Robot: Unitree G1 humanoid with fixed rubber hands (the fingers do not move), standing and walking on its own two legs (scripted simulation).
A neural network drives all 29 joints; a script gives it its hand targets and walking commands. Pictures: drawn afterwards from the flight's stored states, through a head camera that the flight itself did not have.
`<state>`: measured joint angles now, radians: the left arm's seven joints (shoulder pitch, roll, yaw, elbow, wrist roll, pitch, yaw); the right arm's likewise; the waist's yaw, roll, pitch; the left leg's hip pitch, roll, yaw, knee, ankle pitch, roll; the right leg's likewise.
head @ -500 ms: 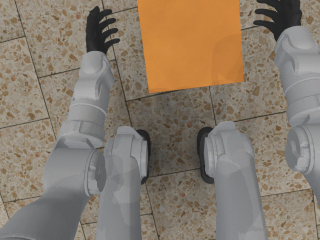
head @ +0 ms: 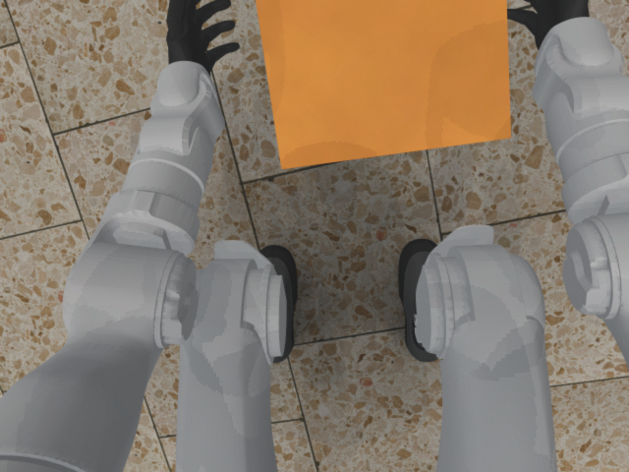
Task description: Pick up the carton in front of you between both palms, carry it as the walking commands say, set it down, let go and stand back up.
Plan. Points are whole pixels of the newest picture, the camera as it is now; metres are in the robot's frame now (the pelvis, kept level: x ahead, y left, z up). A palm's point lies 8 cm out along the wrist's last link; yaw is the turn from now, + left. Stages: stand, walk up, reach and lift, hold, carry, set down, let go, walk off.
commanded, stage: reach and lift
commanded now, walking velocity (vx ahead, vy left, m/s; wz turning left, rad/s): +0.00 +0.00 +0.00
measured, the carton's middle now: (374, 68) +0.50 -0.07 -0.25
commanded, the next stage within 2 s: none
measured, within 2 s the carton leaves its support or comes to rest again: leaves its support in 0.52 s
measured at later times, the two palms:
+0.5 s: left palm (218, 52) +0.52 +0.09 -0.17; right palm (526, 9) +0.51 -0.21 -0.17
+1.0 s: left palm (131, 28) +0.49 +0.08 +0.01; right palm out of the picture +0.47 -0.22 +0.01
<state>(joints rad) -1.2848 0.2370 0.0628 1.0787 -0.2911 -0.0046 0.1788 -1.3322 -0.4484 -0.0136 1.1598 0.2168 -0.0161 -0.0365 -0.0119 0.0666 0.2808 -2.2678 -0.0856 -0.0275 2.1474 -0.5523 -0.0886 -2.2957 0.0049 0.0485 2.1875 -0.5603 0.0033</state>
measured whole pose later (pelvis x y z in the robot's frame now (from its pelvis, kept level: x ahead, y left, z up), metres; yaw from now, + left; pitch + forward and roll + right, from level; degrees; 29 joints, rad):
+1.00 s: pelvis +0.00 +0.01 +0.08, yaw -4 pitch +40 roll +2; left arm -1.00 -0.07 0.50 0.73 0.12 0.25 0.16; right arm -1.09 -0.15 -0.32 0.89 -0.13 0.28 -0.02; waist -0.02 0.06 -0.12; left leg -2.07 -0.15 -0.07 1.91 -0.55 -0.09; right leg -2.11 0.10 0.09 1.91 -0.51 0.06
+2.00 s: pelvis +0.10 +0.01 +0.35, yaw -6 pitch +19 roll +0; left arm -0.35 -0.16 0.33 0.56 0.17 0.26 0.08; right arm -0.36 0.09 -0.28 0.58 -0.18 0.29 -0.02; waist -0.01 0.02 -0.20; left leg -0.81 -0.09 -0.15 0.89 -0.40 -0.02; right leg -0.84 0.07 0.13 0.88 -0.37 0.02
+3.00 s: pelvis +0.10 +0.01 +0.41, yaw -6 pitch -4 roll +0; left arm -0.32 -0.17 0.30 0.37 0.30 0.62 -0.01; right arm -0.29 0.16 -0.26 0.34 -0.29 0.65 0.00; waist 0.00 0.01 -0.01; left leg -0.12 -0.05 -0.15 0.41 -0.22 -0.01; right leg -0.14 0.05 0.13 0.40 -0.19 0.01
